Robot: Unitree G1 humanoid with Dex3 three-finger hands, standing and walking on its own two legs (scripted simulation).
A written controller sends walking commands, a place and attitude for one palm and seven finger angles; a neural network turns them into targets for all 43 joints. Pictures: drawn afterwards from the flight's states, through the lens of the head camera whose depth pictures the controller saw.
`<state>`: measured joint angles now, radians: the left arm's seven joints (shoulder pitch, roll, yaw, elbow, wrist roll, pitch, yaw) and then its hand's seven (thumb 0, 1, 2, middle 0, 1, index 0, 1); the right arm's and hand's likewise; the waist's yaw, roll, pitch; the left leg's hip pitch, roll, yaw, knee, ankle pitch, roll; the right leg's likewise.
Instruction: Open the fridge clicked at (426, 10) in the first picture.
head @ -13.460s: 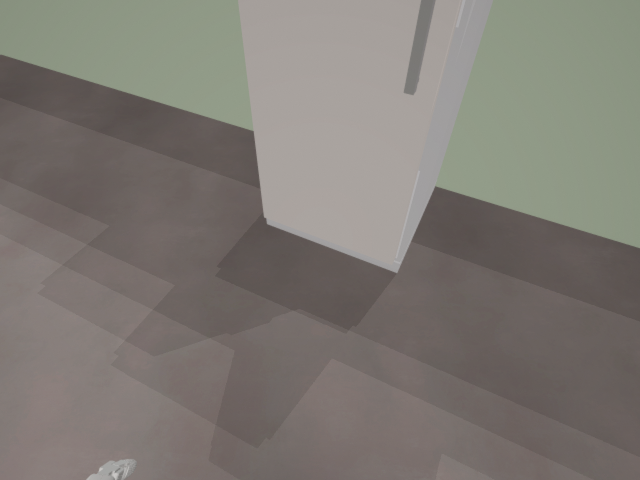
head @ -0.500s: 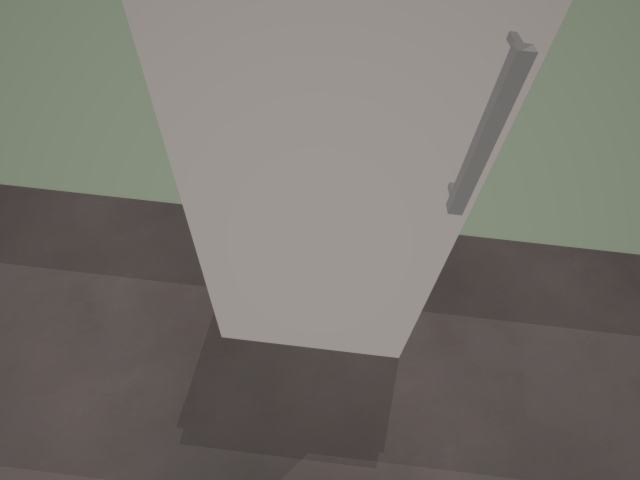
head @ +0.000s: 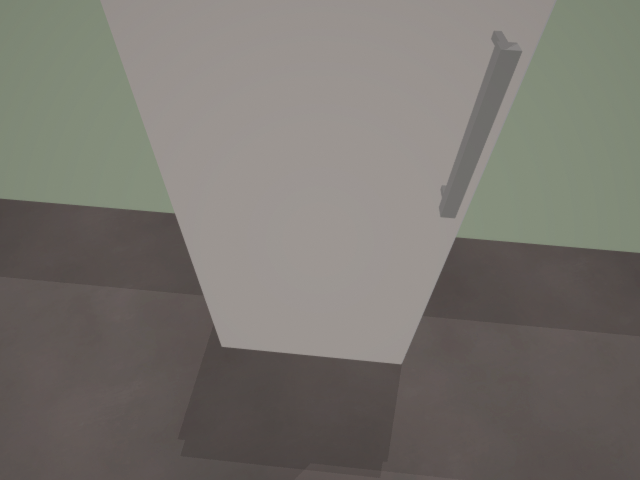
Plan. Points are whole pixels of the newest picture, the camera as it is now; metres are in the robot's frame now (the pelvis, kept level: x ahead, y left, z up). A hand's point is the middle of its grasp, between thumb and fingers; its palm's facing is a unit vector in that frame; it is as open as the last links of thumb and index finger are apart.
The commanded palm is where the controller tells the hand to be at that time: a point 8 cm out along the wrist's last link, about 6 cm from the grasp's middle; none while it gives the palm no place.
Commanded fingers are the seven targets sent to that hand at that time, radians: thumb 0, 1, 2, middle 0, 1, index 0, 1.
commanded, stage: shuffle to correct the standing spot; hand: right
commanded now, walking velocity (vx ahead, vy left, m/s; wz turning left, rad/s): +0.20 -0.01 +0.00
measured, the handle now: (469, 135) +0.55 -0.18 +0.17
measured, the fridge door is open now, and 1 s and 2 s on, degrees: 0 0 0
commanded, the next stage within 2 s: come to a stop and stand still in 0.24 s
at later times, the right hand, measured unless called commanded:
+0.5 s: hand out of the picture +0.06 -0.17 -0.18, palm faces +0.10 +0.98 -0.16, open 7.3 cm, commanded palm none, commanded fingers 0.00 -0.90 -0.90 0.20 0.30 0.20 0.30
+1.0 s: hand out of the picture +0.11 -0.16 -0.16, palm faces +0.07 +0.96 -0.28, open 7.3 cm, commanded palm none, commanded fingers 0.00 -0.90 -0.90 0.20 0.30 0.20 0.30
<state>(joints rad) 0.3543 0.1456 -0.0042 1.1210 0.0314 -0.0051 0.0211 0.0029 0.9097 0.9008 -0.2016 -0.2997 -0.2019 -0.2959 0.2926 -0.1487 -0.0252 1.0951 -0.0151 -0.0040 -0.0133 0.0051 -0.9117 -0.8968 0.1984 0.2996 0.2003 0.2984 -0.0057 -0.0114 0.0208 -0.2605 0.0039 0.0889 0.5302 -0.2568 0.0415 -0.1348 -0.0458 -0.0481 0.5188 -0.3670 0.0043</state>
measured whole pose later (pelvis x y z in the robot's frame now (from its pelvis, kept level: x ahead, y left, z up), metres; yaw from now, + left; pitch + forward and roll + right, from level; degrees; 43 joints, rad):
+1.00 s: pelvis +0.08 +0.04 +0.00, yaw -2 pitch +0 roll -2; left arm 0.18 0.18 0.06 1.02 0.02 0.06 0.02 0.00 0.91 0.90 -0.20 -0.30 -0.20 -0.30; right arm 0.26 -0.16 -0.04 0.98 -0.03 0.01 -0.03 0.01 -0.92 -0.90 0.20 0.30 0.20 0.30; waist -0.01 -0.03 0.06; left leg -0.26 0.01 0.10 0.59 -0.33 0.08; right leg -0.42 -0.03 -0.03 0.91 -0.42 0.02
